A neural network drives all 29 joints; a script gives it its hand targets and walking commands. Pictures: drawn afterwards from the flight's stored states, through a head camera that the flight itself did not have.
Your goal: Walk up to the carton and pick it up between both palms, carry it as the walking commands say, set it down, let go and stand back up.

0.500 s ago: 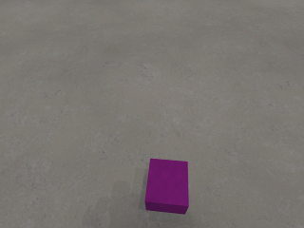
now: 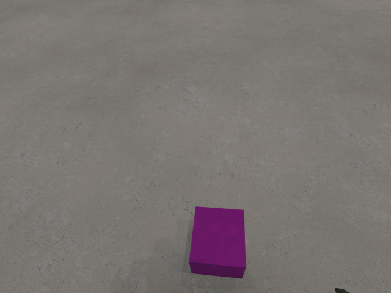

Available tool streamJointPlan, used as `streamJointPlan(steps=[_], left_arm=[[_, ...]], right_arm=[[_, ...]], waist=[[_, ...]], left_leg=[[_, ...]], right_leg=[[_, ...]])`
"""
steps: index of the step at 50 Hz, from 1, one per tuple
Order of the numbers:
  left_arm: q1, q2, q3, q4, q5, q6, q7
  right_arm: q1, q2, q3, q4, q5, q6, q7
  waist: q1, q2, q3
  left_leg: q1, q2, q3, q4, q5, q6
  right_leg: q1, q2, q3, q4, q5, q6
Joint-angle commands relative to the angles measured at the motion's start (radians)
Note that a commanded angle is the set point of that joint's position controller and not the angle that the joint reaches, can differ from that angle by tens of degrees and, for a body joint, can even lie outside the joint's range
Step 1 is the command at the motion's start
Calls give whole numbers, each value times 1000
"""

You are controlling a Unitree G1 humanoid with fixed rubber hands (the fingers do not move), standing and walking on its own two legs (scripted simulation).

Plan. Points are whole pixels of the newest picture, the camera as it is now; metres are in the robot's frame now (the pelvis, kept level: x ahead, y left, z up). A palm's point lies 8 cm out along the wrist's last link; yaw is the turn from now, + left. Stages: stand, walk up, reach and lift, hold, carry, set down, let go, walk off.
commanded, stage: walk up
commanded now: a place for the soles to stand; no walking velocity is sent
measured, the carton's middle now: (218, 241) +0.48 -0.06 -0.68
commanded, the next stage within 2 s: reach and lift in 0.30 s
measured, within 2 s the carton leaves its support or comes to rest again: neither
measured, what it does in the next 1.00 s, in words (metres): stands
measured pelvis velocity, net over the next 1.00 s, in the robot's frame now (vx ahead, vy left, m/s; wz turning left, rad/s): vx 0.00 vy -0.02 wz -0.02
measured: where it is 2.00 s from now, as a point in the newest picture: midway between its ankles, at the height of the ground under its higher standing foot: outside the picture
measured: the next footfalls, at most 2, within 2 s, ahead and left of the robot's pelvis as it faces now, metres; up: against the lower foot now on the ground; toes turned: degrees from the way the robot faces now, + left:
none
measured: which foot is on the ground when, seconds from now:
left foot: down 0.00-1.00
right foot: down 0.00-1.00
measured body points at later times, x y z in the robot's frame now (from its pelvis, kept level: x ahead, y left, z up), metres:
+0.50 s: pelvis +0.00 -0.01 +0.00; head +0.06 -0.03 +0.44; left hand +0.12 +0.27 -0.11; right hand +0.14 -0.30 -0.13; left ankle -0.03 +0.12 -0.74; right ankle +0.06 -0.10 -0.74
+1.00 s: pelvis +0.00 -0.02 -0.05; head +0.13 -0.02 +0.38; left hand +0.24 +0.25 -0.15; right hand +0.22 -0.28 -0.16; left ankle +0.01 +0.11 -0.74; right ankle +0.06 -0.10 -0.74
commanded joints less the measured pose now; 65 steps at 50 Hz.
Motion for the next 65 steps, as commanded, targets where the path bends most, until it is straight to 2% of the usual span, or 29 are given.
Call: streamJointPlan(steps=[1,14,15,16,17,20,24,27,28,29,31,34,35,36,38,41,43,46,47,50,51,52,57,58,59,60,63,64,65], left_arm=[[-32,249,85,16,9,-29,12],[-62,224,78,0,3,-27,14],[-68,219,75,-2,1,-28,11],[-265,24,178,-353,19,61,-11],[-230,42,134,-348,11,93,-30],[-186,54,136,-441,68,158,-33],[-204,36,153,-564,79,177,-31],[-217,72,202,-512,100,193,-45],[-213,75,231,-495,99,191,-50],[-242,94,261,-477,91,186,-58],[-266,132,302,-455,104,177,-65],[-245,140,300,-360,101,159,-100],[-282,146,307,-409,107,160,-89],[-306,158,320,-398,90,155,-98],[-346,138,326,-383,75,175,-96],[-332,116,334,-419,103,193,-74],[-420,121,310,-466,67,202,-75],[-463,68,253,-480,43,215,-45],[-493,73,244,-485,64,224,-50],[-619,63,221,-535,1,215,-38],[-642,54,186,-551,-13,229,-26],[-705,30,150,-559,-61,242,-18],[-829,50,159,-529,-35,268,-5],[-841,75,169,-527,-35,274,-5],[-833,95,196,-507,-6,274,-6],[-937,63,145,-533,-52,274,-1],[-938,79,182,-387,-28,287,-1],[-949,108,217,-414,-1,279,-2],[-1028,102,196,-380,-39,280,-4]], right_arm=[[-14,-202,-63,-62,-54,0,11],[-17,-207,-64,-69,-52,-6,3],[-25,-212,-60,-70,-45,-11,-3],[-315,-49,-52,-420,-31,30,24],[-218,-113,-112,-472,-30,66,34],[-112,-128,-149,-429,-7,170,55],[0,-73,-229,-438,-62,185,34],[-52,-16,-208,-519,-80,190,13],[-13,-9,-195,-500,-84,182,6],[-96,29,-178,-576,-72,187,-11],[-83,63,-144,-548,-54,172,-33],[-107,100,-90,-565,-46,175,-81],[-55,138,-84,-525,-36,174,-89],[-147,124,-94,-591,-40,154,-106],[-235,96,-101,-601,-39,163,-102],[-212,48,-133,-494,-17,187,-75],[-328,79,-104,-569,-6,207,-85],[-372,43,-110,-502,27,208,-57],[-363,24,-172,-501,1,202,-63],[-503,-43,-220,-524,-12,197,-67],[-441,-40,-227,-447,-18,200,-56],[-574,-46,-211,-501,9,207,-55],[-652,-47,-276,-409,-6,235,-55],[-641,-68,-269,-398,-3,235,-56],[-645,-54,-287,-387,-7,234,-58],[-743,-84,-302,-400,-1,225,-64],[-839,-48,-292,-411,8,222,-64],[-849,-39,-293,-433,35,218,-67],[-900,-21,-280,-404,41,219,-61]], waist=[[2,-70,-32],[6,-3,-56],[16,-29,-56],[38,-35,232],[14,24,237],[-13,167,254],[-38,45,51],[-19,-169,-39],[0,-129,-95],[22,-274,-123],[34,-227,-144],[39,-324,-304],[32,-231,-326],[38,-277,-347],[40,-158,-254],[47,62,-282],[49,-12,-316],[36,64,-276],[-16,96,-293],[-54,3,-385],[-64,68,-378],[-84,-1,-443],[-101,31,-488],[-94,-36,-464],[-57,61,-505],[-117,50,-545],[-68,-7,-537],[-48,66,-573],[-67,-19,-575]], left_leg=[[-62,71,-67,-127,-28,62],[-79,99,-86,-150,55,57],[-75,112,-97,-167,65,64],[-327,19,-30,-145,-35,21],[-473,9,28,-218,-273,21],[-685,97,-21,-310,-415,81],[-601,47,-7,-200,-171,72],[-509,-22,31,-34,-114,69],[-480,-41,39,30,-37,37],[-499,-56,52,94,-32,36],[-546,-56,55,147,-63,25],[-649,-64,46,238,-11,18],[-717,-60,48,250,-13,15],[-719,-64,49,290,-16,10],[-675,-68,24,274,-43,13],[-636,-53,10,253,11,6],[-650,-42,16,297,-64,17],[-660,-53,-1,273,23,-3],[-616,-51,17,303,40,-21],[-654,-35,-15,331,75,-25],[-597,-21,-22,304,91,-33],[-585,-17,-37,340,52,-29],[-636,-9,-21,393,8,-34],[-675,-23,-4,373,-13,-36],[-669,-22,1,383,33,-38],[-661,-13,-9,390,35,-42],[-769,-26,1,415,19,-26],[-762,-26,6,415,78,-30],[-791,-23,9,439,29,-16]], right_leg=[[117,-176,227,-150,-215,-24],[172,-162,189,-52,-43,-30],[176,-136,172,-52,-21,-24],[86,40,59,24,-55,-27],[335,90,46,94,-87,26],[610,112,-1,213,-67,68],[557,106,49,199,72,86],[467,67,138,171,83,89],[456,29,166,151,138,60],[445,5,211,152,179,85],[441,-33,271,131,232,99],[522,-68,323,198,581,126],[555,-80,352,232,684,110],[497,-84,358,231,629,125],[287,-60,331,200,274,89],[171,-36,239,285,136,38],[152,-44,254,330,16,48],[5,-9,187,378,21,31],[-5,-10,190,366,41,19],[-30,21,176,433,102,27],[-84,12,161,426,73,7],[-147,18,140,477,28,14],[-240,28,145,502,9,8],[-226,31,136,464,-2,16],[-235,36,145,491,29,16],[-258,38,135,493,26,10],[-282,45,141,506,52,26],[-260,34,160,498,96,24],[-277,41,148,519,61,33]])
